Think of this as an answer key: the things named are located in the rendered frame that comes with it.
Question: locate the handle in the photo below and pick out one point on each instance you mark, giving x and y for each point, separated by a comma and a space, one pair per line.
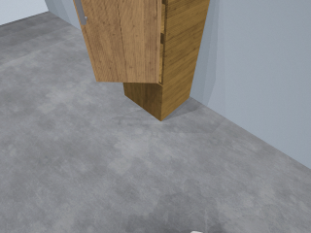
80, 11

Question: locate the cupboard door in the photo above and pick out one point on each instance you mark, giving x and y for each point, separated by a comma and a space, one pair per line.
123, 39

